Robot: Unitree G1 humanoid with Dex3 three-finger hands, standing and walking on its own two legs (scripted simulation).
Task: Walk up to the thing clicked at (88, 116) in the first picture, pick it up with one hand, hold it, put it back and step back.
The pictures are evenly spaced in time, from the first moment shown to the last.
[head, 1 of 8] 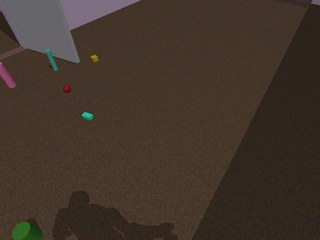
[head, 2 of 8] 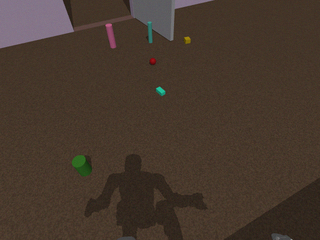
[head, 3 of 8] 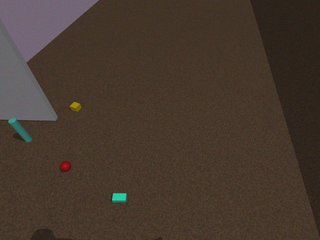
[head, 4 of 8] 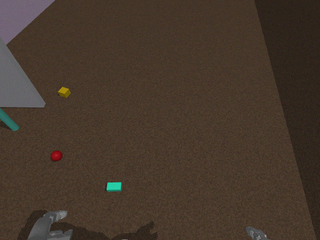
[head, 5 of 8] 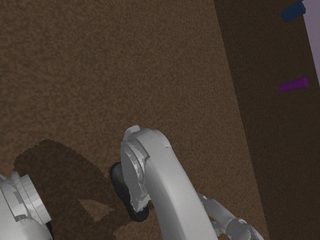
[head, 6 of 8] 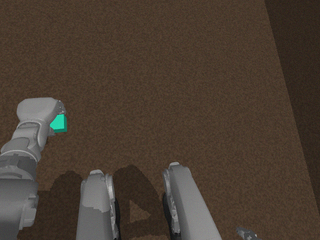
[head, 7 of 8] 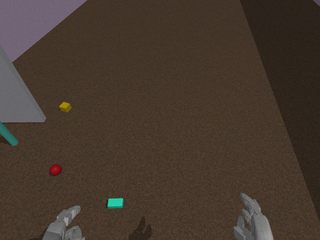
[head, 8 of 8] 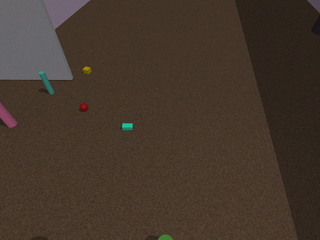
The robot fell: no
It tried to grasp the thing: yes
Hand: left
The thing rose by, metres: 0.69
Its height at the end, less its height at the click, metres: +0.00
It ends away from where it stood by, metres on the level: 0.01
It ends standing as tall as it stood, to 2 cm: yes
